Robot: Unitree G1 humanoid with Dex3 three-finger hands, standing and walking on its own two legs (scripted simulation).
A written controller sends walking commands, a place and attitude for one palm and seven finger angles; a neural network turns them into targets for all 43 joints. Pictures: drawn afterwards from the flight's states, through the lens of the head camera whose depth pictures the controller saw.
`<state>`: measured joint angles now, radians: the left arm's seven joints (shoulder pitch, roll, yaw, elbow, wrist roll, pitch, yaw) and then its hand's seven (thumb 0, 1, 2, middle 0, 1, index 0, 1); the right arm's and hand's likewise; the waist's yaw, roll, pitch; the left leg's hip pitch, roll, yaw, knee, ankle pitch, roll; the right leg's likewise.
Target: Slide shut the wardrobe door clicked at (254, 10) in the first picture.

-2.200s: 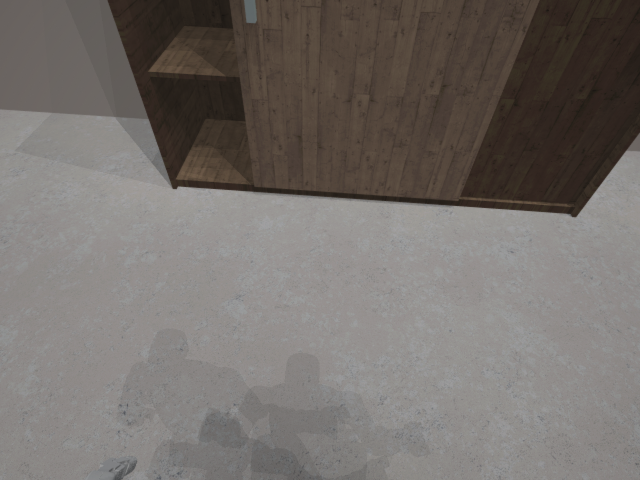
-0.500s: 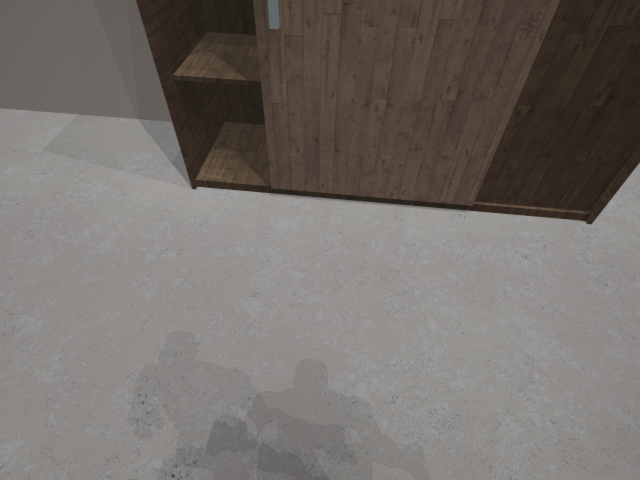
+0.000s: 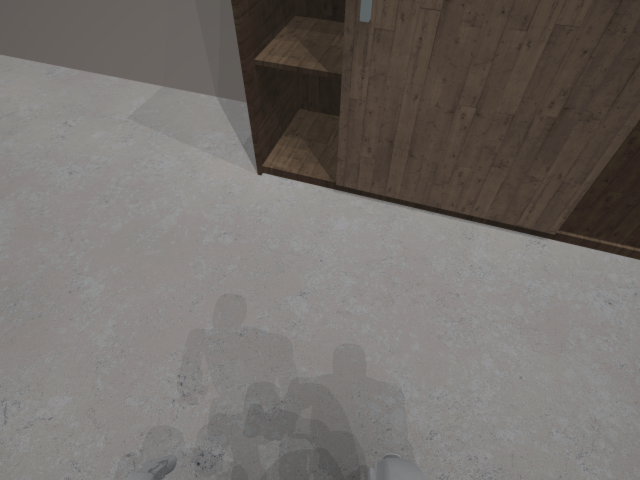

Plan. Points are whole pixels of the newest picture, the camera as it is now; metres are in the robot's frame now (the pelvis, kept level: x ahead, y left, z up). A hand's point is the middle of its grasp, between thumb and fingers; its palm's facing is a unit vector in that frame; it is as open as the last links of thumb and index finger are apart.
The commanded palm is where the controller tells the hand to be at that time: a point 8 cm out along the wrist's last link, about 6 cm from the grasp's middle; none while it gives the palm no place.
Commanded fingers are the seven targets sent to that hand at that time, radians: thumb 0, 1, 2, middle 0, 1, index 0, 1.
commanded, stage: walk to a spot facing it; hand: right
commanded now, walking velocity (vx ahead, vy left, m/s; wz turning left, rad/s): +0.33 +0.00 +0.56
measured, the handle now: out of the picture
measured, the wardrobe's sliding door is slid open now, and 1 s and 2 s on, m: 0.37 0.37 0.37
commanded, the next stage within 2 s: turn to face it in 1.70 s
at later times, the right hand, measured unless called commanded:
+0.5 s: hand (462, 354) +0.34 -0.24 -0.17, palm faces -0.29 +0.94 -0.17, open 7.4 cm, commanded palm none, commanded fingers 0.00 -0.90 -0.90 0.20 0.30 0.20 0.30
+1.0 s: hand (390, 266) +0.53 -0.14 -0.17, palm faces -0.48 +0.84 -0.25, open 7.2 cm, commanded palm none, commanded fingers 0.00 -0.90 -0.90 0.20 0.30 0.20 0.30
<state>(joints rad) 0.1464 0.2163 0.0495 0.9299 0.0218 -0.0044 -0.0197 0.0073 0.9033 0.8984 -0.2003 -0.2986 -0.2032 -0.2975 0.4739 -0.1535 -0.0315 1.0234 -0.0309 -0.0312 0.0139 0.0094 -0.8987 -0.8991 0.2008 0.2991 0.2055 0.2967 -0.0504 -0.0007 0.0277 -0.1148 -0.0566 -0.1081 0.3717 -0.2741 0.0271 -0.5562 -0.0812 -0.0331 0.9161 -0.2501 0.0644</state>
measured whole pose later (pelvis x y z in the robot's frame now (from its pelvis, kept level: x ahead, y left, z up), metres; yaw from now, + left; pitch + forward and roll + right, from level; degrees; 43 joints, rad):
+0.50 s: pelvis +0.18 -0.08 +0.00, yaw +18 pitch +0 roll +2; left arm 0.44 0.16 0.03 1.06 0.02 -0.09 0.04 0.00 0.92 0.90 -0.20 -0.30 -0.20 -0.30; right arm 0.16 -0.25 -0.10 0.94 -0.04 0.04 0.04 0.01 -0.91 -0.90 0.19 0.30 0.19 0.29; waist 0.02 0.05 0.02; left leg -0.68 0.08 0.03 1.15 -0.09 -0.03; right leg -0.02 -0.03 -0.32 0.33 -0.31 -0.06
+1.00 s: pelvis +0.39 +0.01 -0.01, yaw +31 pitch +1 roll +1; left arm 0.24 0.16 0.06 0.99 0.04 -0.02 0.02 0.02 0.95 0.90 -0.20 -0.30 -0.21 -0.30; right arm 0.27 -0.22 -0.08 1.01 -0.02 -0.05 0.00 -0.02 -0.94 -0.90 0.20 0.30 0.20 0.30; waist 0.04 -0.02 0.03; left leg -0.19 -0.08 0.08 0.47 -0.29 0.09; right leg -0.58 -0.18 -0.03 1.08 -0.28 0.07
